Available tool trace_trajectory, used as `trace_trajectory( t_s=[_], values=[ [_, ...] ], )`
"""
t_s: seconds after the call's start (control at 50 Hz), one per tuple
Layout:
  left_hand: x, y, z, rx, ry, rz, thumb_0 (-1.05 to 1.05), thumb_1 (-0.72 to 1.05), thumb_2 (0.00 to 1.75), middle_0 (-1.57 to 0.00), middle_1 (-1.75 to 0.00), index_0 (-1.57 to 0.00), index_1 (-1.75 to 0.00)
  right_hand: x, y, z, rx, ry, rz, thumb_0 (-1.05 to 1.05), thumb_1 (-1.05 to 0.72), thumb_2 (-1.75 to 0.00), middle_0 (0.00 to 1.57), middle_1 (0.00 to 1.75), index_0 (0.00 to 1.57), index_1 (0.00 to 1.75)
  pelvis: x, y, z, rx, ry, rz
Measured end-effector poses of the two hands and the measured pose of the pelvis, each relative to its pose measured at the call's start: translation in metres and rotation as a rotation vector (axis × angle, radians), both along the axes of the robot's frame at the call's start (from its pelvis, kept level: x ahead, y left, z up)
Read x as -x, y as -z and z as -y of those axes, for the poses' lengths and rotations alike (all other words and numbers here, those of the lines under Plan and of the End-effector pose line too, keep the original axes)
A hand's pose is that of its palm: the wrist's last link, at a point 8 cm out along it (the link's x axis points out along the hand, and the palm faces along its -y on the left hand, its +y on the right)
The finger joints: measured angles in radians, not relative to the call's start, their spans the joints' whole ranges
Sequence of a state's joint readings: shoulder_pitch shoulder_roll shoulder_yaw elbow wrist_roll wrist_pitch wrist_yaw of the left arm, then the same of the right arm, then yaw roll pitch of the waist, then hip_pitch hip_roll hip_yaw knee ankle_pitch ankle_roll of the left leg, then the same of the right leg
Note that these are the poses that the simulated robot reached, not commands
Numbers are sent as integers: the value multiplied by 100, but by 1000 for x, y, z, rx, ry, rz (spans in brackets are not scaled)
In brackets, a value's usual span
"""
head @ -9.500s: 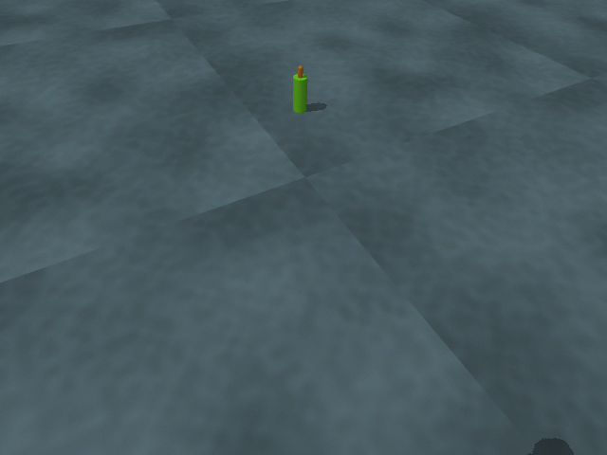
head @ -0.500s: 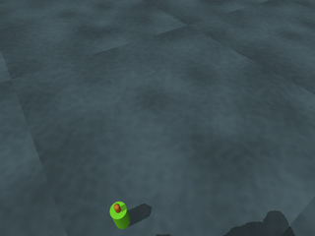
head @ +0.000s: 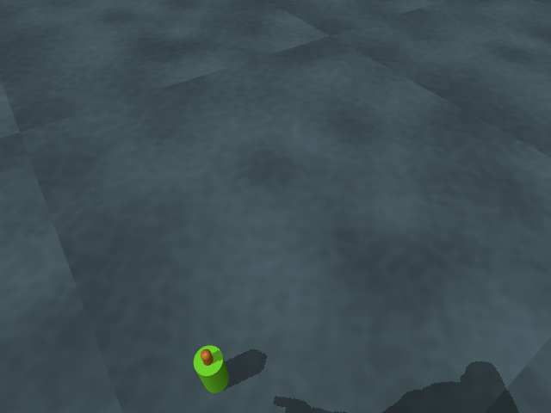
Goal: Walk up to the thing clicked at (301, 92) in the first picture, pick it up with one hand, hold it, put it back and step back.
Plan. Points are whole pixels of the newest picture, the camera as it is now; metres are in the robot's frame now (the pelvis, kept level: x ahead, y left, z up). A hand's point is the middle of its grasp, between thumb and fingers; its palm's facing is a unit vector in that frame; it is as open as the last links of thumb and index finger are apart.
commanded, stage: go down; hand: left
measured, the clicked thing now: (211, 367) +0.37 +0.18 -0.64
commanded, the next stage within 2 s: none
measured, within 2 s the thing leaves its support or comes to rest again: neither
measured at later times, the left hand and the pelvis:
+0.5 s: hand out of the picture +0.15 +0.27 -0.18, palm faces +0.06 -0.94 -0.32, open 16.5 cm; pelvis -0.01 +0.01 -0.04, yaw -1 degrees
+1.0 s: hand out of the picture +0.15 +0.28 -0.19, palm faces +0.07 -0.95 -0.31, open 17.2 cm; pelvis +0.00 +0.01 -0.08, yaw -1 degrees
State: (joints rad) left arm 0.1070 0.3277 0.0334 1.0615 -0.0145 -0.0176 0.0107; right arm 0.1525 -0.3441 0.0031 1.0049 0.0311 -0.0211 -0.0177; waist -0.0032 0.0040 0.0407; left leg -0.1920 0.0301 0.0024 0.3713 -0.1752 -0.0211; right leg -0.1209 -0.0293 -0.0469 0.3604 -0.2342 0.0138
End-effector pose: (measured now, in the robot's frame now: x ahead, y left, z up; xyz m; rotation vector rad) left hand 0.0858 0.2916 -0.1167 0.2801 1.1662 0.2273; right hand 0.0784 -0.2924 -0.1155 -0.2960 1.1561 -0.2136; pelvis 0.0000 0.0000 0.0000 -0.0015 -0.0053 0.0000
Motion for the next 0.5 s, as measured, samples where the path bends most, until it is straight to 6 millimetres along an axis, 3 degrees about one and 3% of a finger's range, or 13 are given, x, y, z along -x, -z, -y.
trace_trajectory(
  t_s=[0.12,0.2,0.32,0.5],
  values=[
    [-46,8,-2,14,20,67,1,61,61,-7,-14,-8,-14,2,7,-21,-34,10,61,0,-93,-91,20,30,20,30,13,10,0,3,5,-79],
    [-63,8,-9,1,29,99,1,40,43,-5,-9,-5,-9,10,10,-32,-54,36,80,0,-93,-91,20,30,20,30,13,16,-2,3,17,-109],
    [-60,11,-18,-17,19,62,1,8,24,-4,-5,-5,-5,6,15,-41,-66,46,129,1,-90,-90,20,30,20,30,9,25,-9,8,22,-137],
    [-52,27,-22,5,-3,78,0,-33,11,-6,-5,-6,-6,-28,19,-44,-28,-6,244,1,-84,-88,20,30,20,30,6,45,-14,15,19,-193]
  ],
)
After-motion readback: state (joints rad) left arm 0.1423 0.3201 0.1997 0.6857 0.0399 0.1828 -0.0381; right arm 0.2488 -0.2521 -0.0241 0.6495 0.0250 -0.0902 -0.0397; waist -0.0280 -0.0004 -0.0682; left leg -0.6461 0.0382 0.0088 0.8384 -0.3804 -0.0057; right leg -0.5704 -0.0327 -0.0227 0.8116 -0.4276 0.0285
